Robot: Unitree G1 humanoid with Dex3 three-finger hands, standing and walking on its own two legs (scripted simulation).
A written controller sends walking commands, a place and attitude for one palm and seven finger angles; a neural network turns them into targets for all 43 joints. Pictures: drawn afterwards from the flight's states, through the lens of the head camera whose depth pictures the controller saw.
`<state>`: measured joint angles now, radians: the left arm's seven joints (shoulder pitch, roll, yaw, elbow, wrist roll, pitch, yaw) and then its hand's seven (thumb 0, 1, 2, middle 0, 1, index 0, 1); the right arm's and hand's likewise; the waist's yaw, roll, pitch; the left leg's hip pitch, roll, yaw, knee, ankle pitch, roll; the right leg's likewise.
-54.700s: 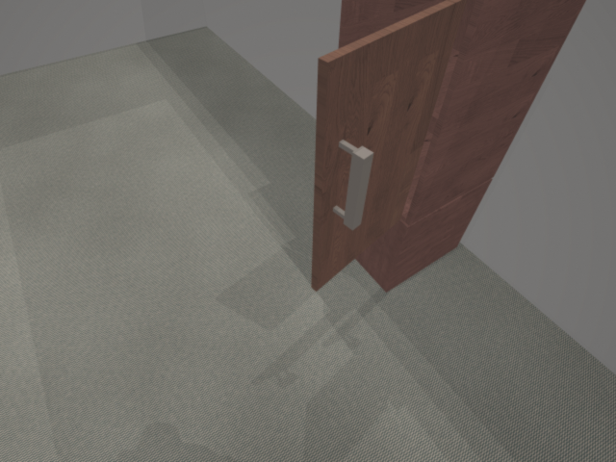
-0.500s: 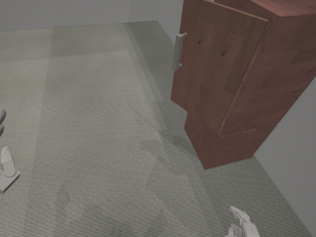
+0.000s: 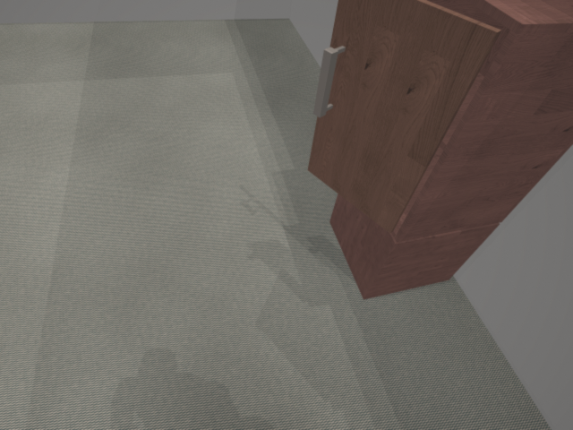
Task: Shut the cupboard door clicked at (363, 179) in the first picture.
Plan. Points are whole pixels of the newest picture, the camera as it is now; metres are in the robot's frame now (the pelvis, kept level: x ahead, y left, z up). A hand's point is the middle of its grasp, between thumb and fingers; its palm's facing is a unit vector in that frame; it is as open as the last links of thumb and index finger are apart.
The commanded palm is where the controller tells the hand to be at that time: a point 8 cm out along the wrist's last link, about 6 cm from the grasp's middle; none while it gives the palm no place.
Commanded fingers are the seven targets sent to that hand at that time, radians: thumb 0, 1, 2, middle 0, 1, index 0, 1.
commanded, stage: let the arm hang, fingers relaxed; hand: left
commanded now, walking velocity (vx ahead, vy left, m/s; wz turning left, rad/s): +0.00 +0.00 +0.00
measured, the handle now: (330, 82) +0.92 -0.06 +0.01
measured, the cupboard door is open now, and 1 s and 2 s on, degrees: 28 28 28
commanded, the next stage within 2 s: look to check the result in 0.64 s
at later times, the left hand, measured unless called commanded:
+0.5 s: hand out of the picture +0.02 +0.16 -0.18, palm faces -0.01 -0.98 -0.17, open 7.3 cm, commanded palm none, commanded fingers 0.00 0.90 0.90 -0.20 -0.30 -0.20 -0.30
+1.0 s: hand out of the picture +0.00 +0.17 -0.18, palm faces -0.01 -0.98 -0.21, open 7.3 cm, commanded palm none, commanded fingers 0.00 0.90 0.90 -0.20 -0.30 -0.20 -0.30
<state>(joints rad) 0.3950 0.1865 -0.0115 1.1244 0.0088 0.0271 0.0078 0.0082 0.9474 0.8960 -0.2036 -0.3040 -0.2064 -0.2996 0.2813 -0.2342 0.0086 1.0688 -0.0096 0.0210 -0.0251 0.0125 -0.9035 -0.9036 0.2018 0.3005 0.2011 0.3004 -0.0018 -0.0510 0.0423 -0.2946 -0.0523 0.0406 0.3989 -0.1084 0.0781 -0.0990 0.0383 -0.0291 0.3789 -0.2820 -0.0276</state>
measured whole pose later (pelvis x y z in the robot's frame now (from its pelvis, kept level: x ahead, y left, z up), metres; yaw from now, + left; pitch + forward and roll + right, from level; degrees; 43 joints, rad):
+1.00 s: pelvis +0.03 +0.00 +0.00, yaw -2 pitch -1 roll +0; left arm 0.34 0.16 0.00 1.17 0.01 0.00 0.04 0.00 0.91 0.90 -0.20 -0.30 -0.20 -0.30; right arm 0.26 -0.17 0.01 1.14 -0.01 -0.01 -0.04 0.01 -0.90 -0.90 0.20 0.30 0.20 0.30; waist -0.01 -0.01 0.03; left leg -0.21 -0.06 0.07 0.37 -0.16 0.08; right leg -0.01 0.02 0.01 0.34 -0.31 -0.02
